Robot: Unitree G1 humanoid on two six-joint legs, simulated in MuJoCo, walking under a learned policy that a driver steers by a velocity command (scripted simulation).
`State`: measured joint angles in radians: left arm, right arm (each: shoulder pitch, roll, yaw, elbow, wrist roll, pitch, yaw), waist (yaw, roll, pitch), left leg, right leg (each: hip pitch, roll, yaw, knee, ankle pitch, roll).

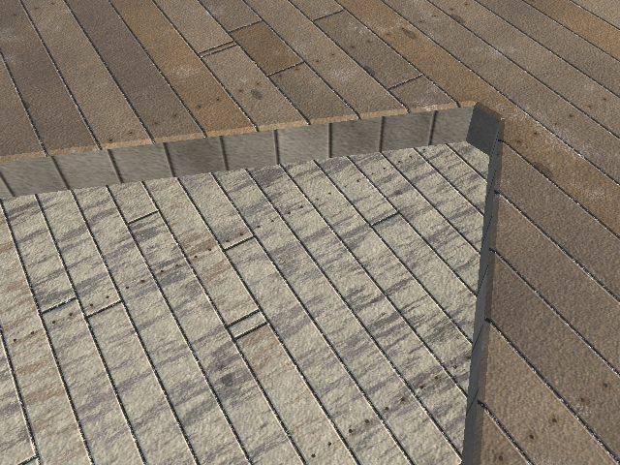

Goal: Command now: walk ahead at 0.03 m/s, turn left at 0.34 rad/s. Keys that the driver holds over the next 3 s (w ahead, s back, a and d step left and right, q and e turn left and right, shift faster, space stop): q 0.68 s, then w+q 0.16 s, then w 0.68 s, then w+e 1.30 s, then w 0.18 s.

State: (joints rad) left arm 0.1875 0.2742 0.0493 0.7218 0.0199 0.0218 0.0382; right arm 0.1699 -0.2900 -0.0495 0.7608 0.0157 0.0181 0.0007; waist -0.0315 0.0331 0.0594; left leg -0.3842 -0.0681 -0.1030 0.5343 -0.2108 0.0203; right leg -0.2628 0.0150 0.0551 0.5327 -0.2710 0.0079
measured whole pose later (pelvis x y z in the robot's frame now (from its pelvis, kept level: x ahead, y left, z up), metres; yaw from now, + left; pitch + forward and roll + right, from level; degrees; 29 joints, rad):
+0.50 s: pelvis +0.02 +0.04 +0.01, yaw +17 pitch +2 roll -1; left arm 0.13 0.32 0.08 0.72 0.00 0.01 0.04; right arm 0.18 -0.31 -0.06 0.64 0.01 0.02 -0.01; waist -0.01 -0.02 0.06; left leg -0.30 -0.06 -0.07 0.46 -0.20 0.06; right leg -0.52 0.00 0.05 1.05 -0.42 0.08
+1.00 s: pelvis +0.08 +0.04 +0.01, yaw +33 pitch +1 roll +0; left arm 0.34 0.27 0.06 0.75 0.00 -0.06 0.02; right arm 0.22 -0.33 -0.08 0.65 0.01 0.00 0.00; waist 0.05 0.04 -0.02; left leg -0.58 0.01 -0.07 0.97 -0.23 -0.04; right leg -0.11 -0.02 -0.01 0.32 -0.24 0.00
